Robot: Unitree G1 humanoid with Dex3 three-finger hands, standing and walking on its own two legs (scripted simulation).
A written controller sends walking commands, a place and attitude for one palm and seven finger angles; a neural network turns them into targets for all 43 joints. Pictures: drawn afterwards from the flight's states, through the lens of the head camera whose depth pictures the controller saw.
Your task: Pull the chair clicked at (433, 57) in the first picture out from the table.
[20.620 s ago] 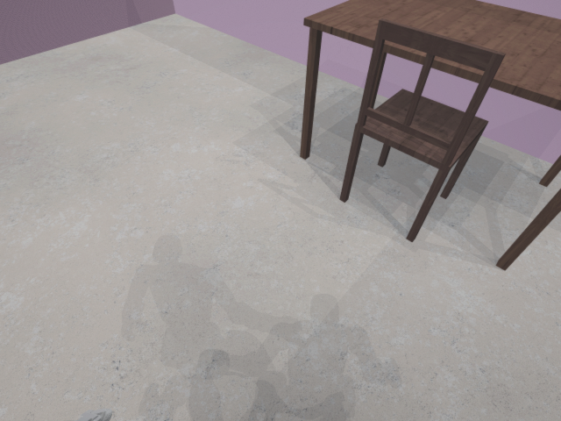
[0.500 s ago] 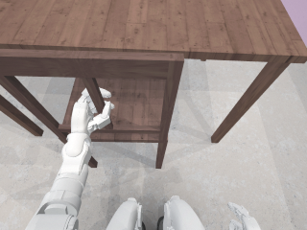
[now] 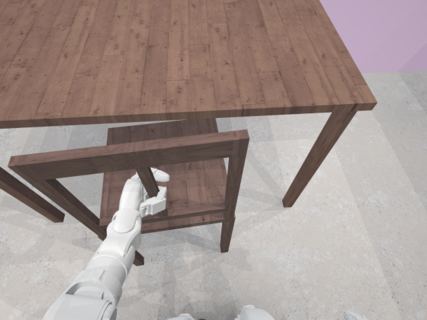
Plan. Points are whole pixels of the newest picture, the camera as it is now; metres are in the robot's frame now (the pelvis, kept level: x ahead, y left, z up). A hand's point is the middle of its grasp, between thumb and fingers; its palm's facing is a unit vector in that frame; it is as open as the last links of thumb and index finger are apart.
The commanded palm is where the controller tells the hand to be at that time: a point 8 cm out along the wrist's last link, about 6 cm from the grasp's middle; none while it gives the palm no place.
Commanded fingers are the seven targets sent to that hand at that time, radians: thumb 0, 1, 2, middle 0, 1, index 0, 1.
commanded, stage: step backward, pulling the chair out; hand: left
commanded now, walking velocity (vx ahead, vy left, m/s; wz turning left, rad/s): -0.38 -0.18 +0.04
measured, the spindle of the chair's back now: (154, 193) +0.39 +0.14 -0.08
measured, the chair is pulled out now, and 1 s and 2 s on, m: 0.08 0.32 0.40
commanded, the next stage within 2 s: none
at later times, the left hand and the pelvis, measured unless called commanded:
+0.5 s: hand (196, 254) +0.24 +0.04 -0.05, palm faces +0.06 -0.99 -0.15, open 5.3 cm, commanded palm +0.23 +0.09 -0.05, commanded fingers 0.00 0.90 0.90 -0.50 -1.45 -0.50 -1.45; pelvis -0.10 -0.08 +0.01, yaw -2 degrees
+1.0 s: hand out of the picture +0.12 +0.04 -0.05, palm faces -0.05 -0.98 -0.18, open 5.5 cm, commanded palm +0.12 +0.10 -0.05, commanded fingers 0.00 0.90 0.90 -0.50 -1.45 -0.50 -1.45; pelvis -0.21 -0.06 +0.00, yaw +0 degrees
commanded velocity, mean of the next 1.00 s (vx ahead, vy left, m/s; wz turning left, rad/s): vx -0.39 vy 0.05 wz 0.08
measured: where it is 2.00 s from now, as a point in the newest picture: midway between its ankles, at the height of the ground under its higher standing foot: outside the picture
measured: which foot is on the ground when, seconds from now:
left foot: down 0.00-0.38, up 0.40-0.64, down 0.66-1.00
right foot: up 0.00-0.26, down 0.28-1.00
